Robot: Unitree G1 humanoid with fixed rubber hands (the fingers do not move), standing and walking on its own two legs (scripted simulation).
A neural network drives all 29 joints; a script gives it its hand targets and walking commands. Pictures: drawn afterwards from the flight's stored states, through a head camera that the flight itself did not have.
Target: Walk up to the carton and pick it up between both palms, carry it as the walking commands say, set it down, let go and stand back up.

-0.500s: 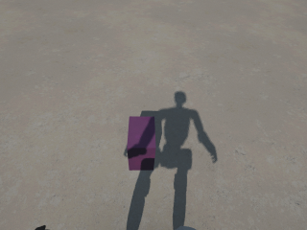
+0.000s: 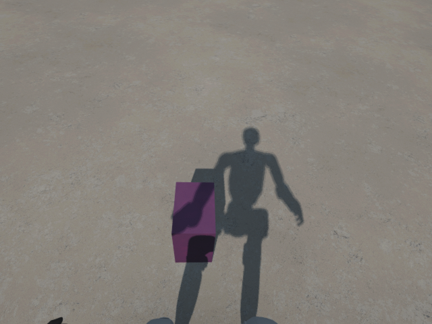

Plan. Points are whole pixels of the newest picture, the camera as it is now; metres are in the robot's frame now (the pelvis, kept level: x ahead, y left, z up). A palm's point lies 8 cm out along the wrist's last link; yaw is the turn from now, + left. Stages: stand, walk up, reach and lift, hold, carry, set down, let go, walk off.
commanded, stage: walk up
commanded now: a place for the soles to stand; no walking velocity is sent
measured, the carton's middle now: (194, 223) +0.63 +0.07 -0.59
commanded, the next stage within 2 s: none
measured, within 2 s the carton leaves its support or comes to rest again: neither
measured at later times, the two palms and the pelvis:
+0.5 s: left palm (60, 315) +0.16 +0.29 -0.10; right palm out of the picture +0.16 -0.34 -0.09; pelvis +0.08 -0.02 -0.01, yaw +0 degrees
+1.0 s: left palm (59, 307) +0.17 +0.29 -0.09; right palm (386, 314) +0.18 -0.34 -0.09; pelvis +0.08 -0.02 -0.01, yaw +0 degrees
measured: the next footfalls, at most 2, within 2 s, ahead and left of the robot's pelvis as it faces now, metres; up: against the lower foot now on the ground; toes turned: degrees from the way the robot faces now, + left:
right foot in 0.10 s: +0.13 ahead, -0.14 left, +0.00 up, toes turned -5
left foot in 0.34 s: +0.18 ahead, +0.11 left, +0.00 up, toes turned +0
